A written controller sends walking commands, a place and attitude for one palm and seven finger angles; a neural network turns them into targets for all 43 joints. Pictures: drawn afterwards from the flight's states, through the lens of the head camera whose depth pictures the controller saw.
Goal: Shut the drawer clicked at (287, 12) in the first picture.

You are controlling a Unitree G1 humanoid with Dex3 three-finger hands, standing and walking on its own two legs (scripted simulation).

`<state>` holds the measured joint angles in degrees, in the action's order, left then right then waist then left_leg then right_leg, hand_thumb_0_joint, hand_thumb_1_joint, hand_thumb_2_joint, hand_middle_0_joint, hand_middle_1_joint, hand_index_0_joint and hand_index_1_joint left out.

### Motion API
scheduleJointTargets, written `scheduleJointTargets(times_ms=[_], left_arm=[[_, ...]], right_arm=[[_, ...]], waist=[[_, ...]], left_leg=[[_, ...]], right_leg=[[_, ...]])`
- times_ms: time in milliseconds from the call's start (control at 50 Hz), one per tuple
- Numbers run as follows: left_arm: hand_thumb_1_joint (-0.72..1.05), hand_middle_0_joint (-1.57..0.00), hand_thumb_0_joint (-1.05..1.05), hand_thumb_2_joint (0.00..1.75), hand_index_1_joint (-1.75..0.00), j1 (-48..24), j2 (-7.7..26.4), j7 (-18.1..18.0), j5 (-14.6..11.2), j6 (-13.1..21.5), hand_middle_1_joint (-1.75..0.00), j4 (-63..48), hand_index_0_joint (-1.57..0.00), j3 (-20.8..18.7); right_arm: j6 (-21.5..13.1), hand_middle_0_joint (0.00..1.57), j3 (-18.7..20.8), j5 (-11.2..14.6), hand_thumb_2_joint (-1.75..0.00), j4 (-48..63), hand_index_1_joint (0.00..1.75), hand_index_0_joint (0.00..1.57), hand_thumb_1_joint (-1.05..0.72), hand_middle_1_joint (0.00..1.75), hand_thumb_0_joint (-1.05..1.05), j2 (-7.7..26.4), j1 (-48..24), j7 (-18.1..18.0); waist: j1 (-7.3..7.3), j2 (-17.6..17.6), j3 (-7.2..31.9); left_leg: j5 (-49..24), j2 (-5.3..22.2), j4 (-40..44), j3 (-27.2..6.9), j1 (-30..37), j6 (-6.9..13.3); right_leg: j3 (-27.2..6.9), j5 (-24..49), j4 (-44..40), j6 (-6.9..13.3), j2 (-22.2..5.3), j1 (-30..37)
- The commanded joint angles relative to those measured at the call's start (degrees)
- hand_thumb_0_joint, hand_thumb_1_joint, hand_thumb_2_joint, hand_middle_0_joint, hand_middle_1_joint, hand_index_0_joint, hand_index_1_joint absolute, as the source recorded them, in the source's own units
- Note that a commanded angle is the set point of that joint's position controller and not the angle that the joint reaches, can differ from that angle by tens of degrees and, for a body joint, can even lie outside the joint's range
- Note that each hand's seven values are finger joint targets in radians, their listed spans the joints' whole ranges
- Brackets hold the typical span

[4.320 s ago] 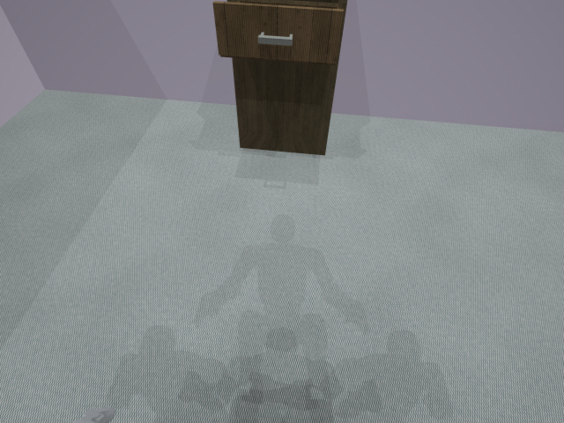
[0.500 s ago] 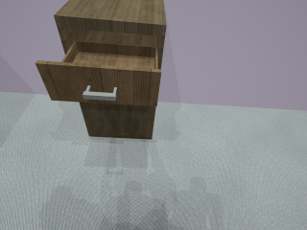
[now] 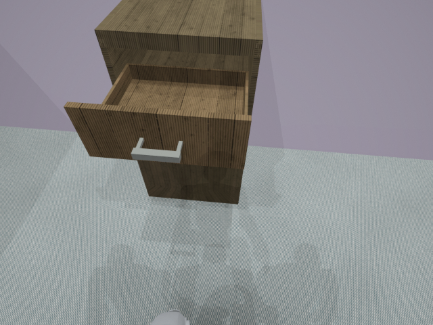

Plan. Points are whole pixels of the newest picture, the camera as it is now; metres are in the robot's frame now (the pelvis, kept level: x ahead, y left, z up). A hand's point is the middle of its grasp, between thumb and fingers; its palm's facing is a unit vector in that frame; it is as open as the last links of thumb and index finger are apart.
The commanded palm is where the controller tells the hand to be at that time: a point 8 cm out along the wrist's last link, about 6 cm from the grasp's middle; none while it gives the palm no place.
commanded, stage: take the last steps up to it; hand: left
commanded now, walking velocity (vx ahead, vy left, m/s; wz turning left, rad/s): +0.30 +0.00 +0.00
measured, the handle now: (158, 149) +0.51 +0.20 -0.01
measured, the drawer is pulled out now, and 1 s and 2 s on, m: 0.30 0.30 0.30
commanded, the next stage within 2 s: come to a stop and stand still in 0.46 s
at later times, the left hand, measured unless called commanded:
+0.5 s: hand (142, 271) +0.25 +0.20 -0.16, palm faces -0.03 -0.98 -0.21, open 7.4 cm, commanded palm none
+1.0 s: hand (136, 291) +0.21 +0.21 -0.18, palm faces +0.04 -0.97 -0.23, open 7.3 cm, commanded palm none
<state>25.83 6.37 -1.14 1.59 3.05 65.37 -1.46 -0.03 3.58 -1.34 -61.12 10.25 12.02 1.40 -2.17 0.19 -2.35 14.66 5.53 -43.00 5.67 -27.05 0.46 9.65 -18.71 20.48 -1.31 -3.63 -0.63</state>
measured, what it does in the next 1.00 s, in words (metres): walks ahead: left foot, then right foot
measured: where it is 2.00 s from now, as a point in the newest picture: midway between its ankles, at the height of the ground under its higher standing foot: outside the picture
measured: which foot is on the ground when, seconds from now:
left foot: up 0.00-0.06, down 0.08-0.56, up 0.58-1.00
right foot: down 0.00-0.10, up 0.12-0.54, down 0.56-1.00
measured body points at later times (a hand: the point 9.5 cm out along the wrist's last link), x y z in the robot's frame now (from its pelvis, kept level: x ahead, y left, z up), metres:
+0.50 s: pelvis +0.14 +0.02 +0.00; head +0.15 +0.01 +0.45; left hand +0.25 +0.25 -0.14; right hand +0.09 -0.19 -0.16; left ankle +0.11 +0.13 -0.74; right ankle +0.21 -0.10 -0.72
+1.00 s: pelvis +0.17 +0.02 -0.01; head +0.20 +0.03 +0.44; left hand +0.21 +0.26 -0.16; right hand +0.24 -0.23 -0.16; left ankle +0.18 +0.14 -0.74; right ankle +0.22 -0.10 -0.74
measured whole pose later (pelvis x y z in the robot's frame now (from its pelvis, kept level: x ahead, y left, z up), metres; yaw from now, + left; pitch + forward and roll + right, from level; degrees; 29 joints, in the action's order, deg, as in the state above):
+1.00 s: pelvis +0.17 +0.02 -0.01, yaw -1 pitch -2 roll +0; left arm 11.4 10.1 -2.6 1.3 -1.8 59.1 -2.2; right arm 2.3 3.3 -0.9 -58.1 11.2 8.8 -1.2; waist -1.8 -0.2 -5.1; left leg 18.7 1.4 -35.8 2.0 -15.6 -1.8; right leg 7.4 -11.1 30.6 0.9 -3.4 -17.6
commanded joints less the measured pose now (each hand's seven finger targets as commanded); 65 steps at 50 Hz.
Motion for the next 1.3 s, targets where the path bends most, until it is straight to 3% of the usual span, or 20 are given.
scheduleJointTargets(times_ms=[0,40,80,160,220,420,500,520,540,560,660,860,940,960,980,1000,1060,1160,1260,1280], left_arm=[[0.9,-0.2,0.0,0.9,-0.3,2.3,10.2,-0.2,-0.2,0.7,-0.3,-1.3,-0.2,-2.4],[0.9,-0.2,0.0,0.9,-0.3,1.7,9.0,0.0,-0.6,0.5,-0.3,-1.5,-0.2,-2.1],[0.9,-0.2,0.0,0.9,-0.3,0.7,5.3,0.4,-0.9,0.3,-0.3,-4.7,-0.2,-1.4],[0.9,-0.2,0.0,0.9,-0.3,-5.8,4.7,1.1,-0.3,-0.5,-0.3,-4.5,-0.2,-2.0],[0.9,-0.2,0.0,0.9,-0.3,-3.4,2.6,1.1,0.0,-1.8,-0.3,-4.0,-0.2,-1.9],[0.9,-0.2,0.0,0.9,-0.3,-15.4,4.6,1.5,-0.1,-2.6,-0.3,-9.7,-0.2,-1.9],[0.9,-0.2,0.0,0.9,-0.3,-10.4,6.0,1.1,0.1,-1.4,-0.3,-7.7,-0.2,-2.3],[0.9,-0.2,0.0,0.9,-0.3,-6.0,8.7,0.8,0.1,-0.8,-0.3,-6.2,-0.2,-2.8],[0.9,-0.2,0.0,0.9,-0.3,-1.8,13.7,0.3,0.2,-0.2,-0.3,-4.7,-0.2,-3.7],[0.9,-0.2,0.0,0.9,-0.3,-0.1,15.4,0.0,-0.6,-0.4,-0.3,-5.2,-0.2,-3.5],[0.9,-0.2,0.0,0.9,-0.3,-12.8,9.7,-1.4,-0.5,-1.0,-0.3,-6.8,-0.2,-1.6],[0.9,-0.2,0.0,0.9,-0.3,-12.6,13.3,-2.0,0.2,-3.4,-0.3,-8.1,-0.2,-3.8],[0.9,-0.2,0.0,0.9,-0.3,-13.8,13.3,-1.5,0.0,-3.9,-0.3,-8.4,-0.2,-3.7],[0.9,-0.2,0.0,0.9,-0.3,-15.1,16.4,-2.4,-0.8,-3.1,-0.3,-12.0,-0.2,-0.5],[0.9,-0.2,0.0,0.9,-0.3,-13.8,12.9,-2.3,-0.8,-4.3,-0.3,-14.4,-0.2,-0.8],[0.9,-0.2,0.0,0.9,-0.3,-13.8,11.1,-2.2,-0.7,-4.5,-0.3,-14.5,-0.2,-0.5],[0.9,-0.2,0.0,0.9,-0.3,-7.2,13.3,-1.4,0.3,-4.5,-0.3,-13.9,-0.2,0.0],[0.9,-0.2,0.0,0.9,-0.3,-12.0,14.8,-1.8,0.5,-4.0,-0.3,-16.8,-0.2,-0.3],[0.9,-0.2,0.0,0.9,-0.3,-8.3,10.3,-1.5,0.3,-4.3,-0.3,-16.1,-0.2,0.1],[0.9,-0.2,0.0,0.9,-0.3,-7.1,10.4,-1.4,0.3,-4.4,-0.3,-15.1,-0.2,0.0]], right_arm=[[-2.4,0.2,-0.5,0.2,-0.9,4.7,0.3,0.2,-0.9,0.3,0.0,0.8,-1.7,0.1],[-3.3,0.2,0.5,-0.3,-0.9,0.9,0.3,0.2,-0.9,0.3,0.0,4.7,10.3,-0.9],[-3.3,0.2,2.7,-0.1,-0.9,-1.2,0.3,0.2,-0.9,0.3,0.0,14.6,21.4,-2.2],[-3.9,0.2,0.2,0.2,-0.9,1.1,0.3,0.2,-0.9,0.3,0.0,5.6,7.8,-2.7],[-4.7,0.2,-0.1,0.1,-0.9,1.2,0.3,0.2,-0.9,0.3,0.0,3.7,7.4,-3.0],[-3.3,0.2,0.6,-0.5,-0.9,-0.2,0.3,0.2,-0.9,0.3,0.0,6.1,9.8,-2.7],[-2.7,0.2,0.2,-0.2,-0.9,-1.2,0.3,0.2,-0.9,0.3,0.0,4.8,10.0,-2.7],[-2.8,0.2,-0.2,0.2,-0.9,-1.3,0.3,0.2,-0.9,0.3,0.0,3.2,10.2,-2.4],[-2.9,0.2,-1.0,0.5,-0.9,-0.2,0.3,0.2,-0.9,0.3,0.0,0.1,10.9,-2.1],[-1.9,0.2,-1.1,0.8,-0.9,1.1,0.3,0.2,-0.9,0.3,0.0,1.5,9.6,-2.6],[0.4,0.2,-1.6,1.5,-0.9,-2.8,0.3,0.2,-0.9,0.3,0.0,-1.4,11.0,-3.6],[2.5,0.2,0.3,1.0,-0.9,2.4,0.3,0.2,-0.9,0.3,0.0,2.0,4.0,-3.0],[1.8,0.2,0.1,1.0,-0.9,2.5,0.3,0.2,-0.9,0.3,0.0,1.8,5.4,-2.9],[1.5,0.2,-0.3,-0.5,-0.9,7.1,0.3,0.2,-0.9,0.3,0.0,7.1,4.9,-2.4],[0.3,0.2,1.4,-0.6,-0.9,9.5,0.3,0.2,-0.9,0.3,0.0,7.6,1.3,-2.4],[0.6,0.2,1.9,-1.1,-0.9,11.6,0.3,0.2,-0.9,0.3,0.0,9.8,-3.6,-2.5],[1.7,0.2,0.8,-0.5,-0.9,14.7,0.3,0.2,-0.9,0.3,0.0,9.4,-10.2,-1.3],[2.3,0.2,0.4,-0.3,-0.9,13.3,0.3,0.2,-0.9,0.3,0.0,6.9,-0.6,-1.3],[0.5,0.2,0.8,-0.3,-0.9,14.1,0.3,0.2,-0.9,0.3,0.0,10.7,-2.5,-1.7],[0.4,0.2,0.6,-0.2,-0.9,14.0,0.3,0.2,-0.9,0.3,0.0,10.3,-3.5,-1.9]], waist=[[1.3,-8.3,-3.9],[6.26,-1.0,3.8],[9.2,18.3,11.3],[4.14,4.8,-2.0],[1.84,5.2,-0.9],[3.35,5.2,-3.4],[0.78,1.9,-0.7],[-1.08,-3.5,2.1],[-1.81,-15.8,4.6],[-2.12,-15.7,5.1],[2.83,-4.0,4.6],[0.72,-10.0,4.5],[2.28,-10.1,5.4],[5.71,1.1,2.7],[2.89,9.2,7.7],[2.2,15.3,5.8],[-1.09,8.8,0.8],[4.23,-6.6,-3.2],[1.98,11.7,-0.2],[1.38,9.3,0.8]], left_leg=[[-2.0,-2.6,8.4,3.6,6.9,0.5],[-5.8,-2.0,15.4,2.1,25.9,1.7],[-10.9,20.3,25.8,-28.5,38.7,10.4],[-6.7,15.5,30.4,-15.1,17.4,8.5],[-14.6,12.2,31.1,-6.8,14.7,7.7],[-8.2,12.0,31.0,-6.4,17.4,9.4],[-7.4,7.8,20.1,-2.8,14.7,5.0],[-2.7,4.3,11.8,0.5,9.9,2.7],[11.0,-1.9,0.0,5.6,-0.8,-0.3],[22.7,-2.6,-8.5,1.6,-0.8,-1.2],[13.4,-1.1,-6.5,-3.6,8.6,-2.9],[11.7,-3.0,-4.7,-4.7,6.0,-3.6],[2.2,-4.2,10.9,-2.5,15.3,-3.0],[-7.6,-3.7,19.0,-7.8,17.4,0.5],[2.4,2.9,20.5,-10.7,14.9,1.8],[8.4,5.3,23.5,-13.7,9.3,3.5],[18.9,-0.4,19.8,-9.8,-0.1,2.4],[14.5,-4.0,9.7,-7.6,8.4,1.6],[24.9,6.6,31.2,-22.1,1.8,5.5],[21.9,6.6,31.2,-22.0,2.2,5.9]], right_leg=[[-5.8,18.8,-2.8,7.0,-11.4,-5.9],[-2.0,22.9,15.2,4.5,-7.7,-10.9],[-2.5,-15.6,43.8,1.4,2.3,-30.6],[-8.5,-3.2,49.4,2.0,-4.4,-31.2],[-7.6,1.3,43.5,0.7,-4.4,-27.9],[-4.5,3.4,19.4,0.2,-2.3,-24.4],[-2.4,9.0,6.5,1.0,0.6,-9.9],[-7.8,10.9,3.7,2.4,-3.6,-1.6],[-22.4,18.4,-0.2,7.3,-15.5,6.4],[-27.6,28.1,-4.1,12.4,-21.8,3.0],[-12.8,51.9,0.8,11.7,-14.6,-7.7],[-14.8,42.4,0.8,13.7,-16.2,-7.6],[-13.7,27.8,2.5,9.7,-12.5,-11.7],[-13.7,16.9,13.4,5.4,-6.2,-12.9],[-8.3,-5.3,15.2,3.3,-2.5,-17.9],[-7.2,-6.0,17.5,3.1,0.2,-17.9],[-9.1,-6.5,11.5,3.0,-0.6,-14.9],[-18.6,-19.4,0.1,5.5,-5.4,-30.9],[-6.5,-3.5,22.0,1.4,3.0,-22.1],[-7.6,-2.8,24.2,1.5,2.3,-21.0]])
